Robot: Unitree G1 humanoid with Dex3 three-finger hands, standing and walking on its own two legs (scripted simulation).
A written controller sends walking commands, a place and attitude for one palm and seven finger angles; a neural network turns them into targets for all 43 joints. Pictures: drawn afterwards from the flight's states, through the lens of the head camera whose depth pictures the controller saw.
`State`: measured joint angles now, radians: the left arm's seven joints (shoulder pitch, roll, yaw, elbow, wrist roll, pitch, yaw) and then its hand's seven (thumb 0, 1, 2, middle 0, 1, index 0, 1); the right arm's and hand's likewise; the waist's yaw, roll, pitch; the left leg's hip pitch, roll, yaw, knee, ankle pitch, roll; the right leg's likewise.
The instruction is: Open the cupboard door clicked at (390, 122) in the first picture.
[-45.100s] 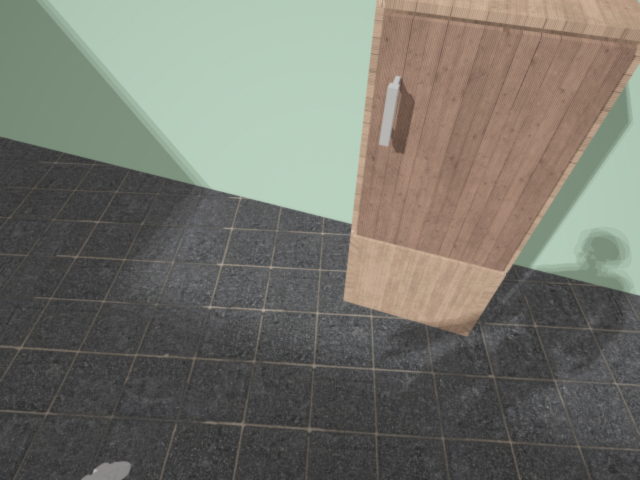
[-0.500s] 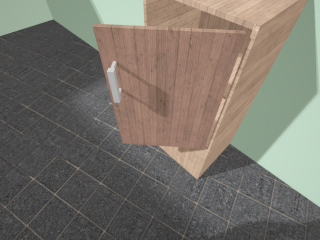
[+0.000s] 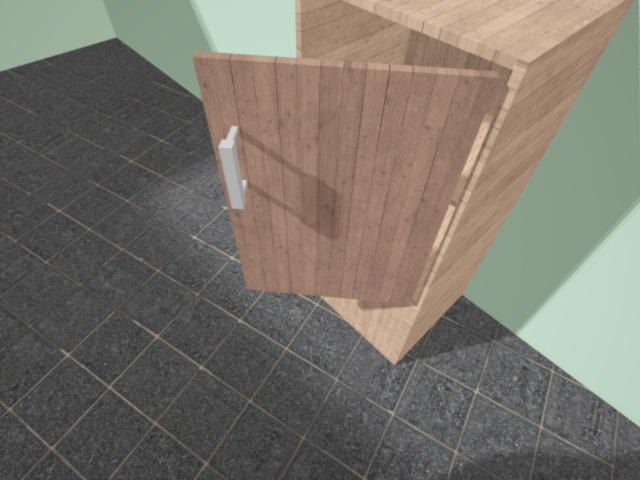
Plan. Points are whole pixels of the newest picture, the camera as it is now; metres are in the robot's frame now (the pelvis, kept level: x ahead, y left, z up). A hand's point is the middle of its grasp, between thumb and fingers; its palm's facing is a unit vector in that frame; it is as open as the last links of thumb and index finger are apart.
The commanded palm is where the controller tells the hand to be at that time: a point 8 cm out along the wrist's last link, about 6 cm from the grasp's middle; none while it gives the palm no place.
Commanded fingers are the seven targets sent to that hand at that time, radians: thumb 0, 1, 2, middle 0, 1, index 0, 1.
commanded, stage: look again from close up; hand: left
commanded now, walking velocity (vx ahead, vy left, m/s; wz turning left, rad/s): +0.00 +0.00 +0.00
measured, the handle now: (236, 168) +0.56 +0.18 +0.05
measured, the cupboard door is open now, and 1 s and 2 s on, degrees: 41 41 41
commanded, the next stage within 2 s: raise the hand with hooked fingers in 0.24 s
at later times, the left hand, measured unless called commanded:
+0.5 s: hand (154, 437) +0.17 +0.22 -0.04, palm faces +0.28 -0.94 -0.17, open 7.5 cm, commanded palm +0.10 +0.26 -0.06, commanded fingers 0.00 0.69 0.81 -0.22 -0.44 -0.22 -0.44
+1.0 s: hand (142, 444) +0.16 +0.22 -0.02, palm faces -0.10 -0.99 -0.05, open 10.0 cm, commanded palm +0.13 +0.28 -0.01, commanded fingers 0.00 0.11 0.56 -0.26 -0.81 -0.26 -0.81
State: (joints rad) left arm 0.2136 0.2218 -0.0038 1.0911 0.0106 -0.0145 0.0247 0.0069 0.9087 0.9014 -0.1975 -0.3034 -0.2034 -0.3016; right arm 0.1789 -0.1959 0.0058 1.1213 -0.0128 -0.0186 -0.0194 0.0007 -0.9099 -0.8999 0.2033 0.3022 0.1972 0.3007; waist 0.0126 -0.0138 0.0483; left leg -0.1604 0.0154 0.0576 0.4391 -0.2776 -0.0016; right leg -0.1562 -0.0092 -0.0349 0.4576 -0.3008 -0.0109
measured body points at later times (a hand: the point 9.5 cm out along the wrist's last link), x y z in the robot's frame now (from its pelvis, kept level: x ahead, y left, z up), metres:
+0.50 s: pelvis -0.01 +0.00 -0.01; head +0.00 -0.02 +0.44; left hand +0.15 +0.26 -0.03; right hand +0.10 -0.25 -0.13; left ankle -0.03 +0.12 -0.74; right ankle -0.04 -0.11 -0.74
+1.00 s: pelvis -0.08 +0.00 -0.08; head -0.04 +0.01 +0.37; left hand +0.16 +0.27 -0.01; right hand +0.11 -0.23 -0.14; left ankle -0.03 +0.12 -0.74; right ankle -0.04 -0.11 -0.74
